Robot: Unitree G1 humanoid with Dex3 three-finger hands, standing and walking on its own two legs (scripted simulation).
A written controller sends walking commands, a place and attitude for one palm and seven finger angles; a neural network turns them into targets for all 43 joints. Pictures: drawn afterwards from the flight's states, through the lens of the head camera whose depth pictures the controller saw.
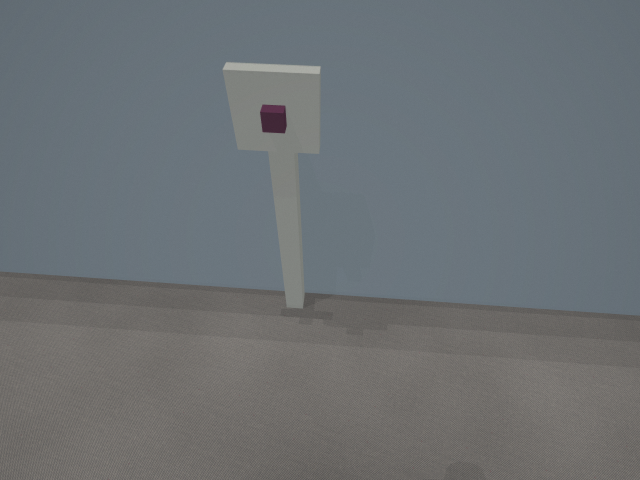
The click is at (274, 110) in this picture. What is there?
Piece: button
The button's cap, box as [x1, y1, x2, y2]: [260, 105, 286, 132]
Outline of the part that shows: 262,105 260,111 262,130 268,132 284,132 286,126 284,106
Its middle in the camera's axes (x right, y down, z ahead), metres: -0.10 -0.24 +0.77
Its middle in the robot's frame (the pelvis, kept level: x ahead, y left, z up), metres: +0.74 +0.14 +0.04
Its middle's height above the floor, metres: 0.82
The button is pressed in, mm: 0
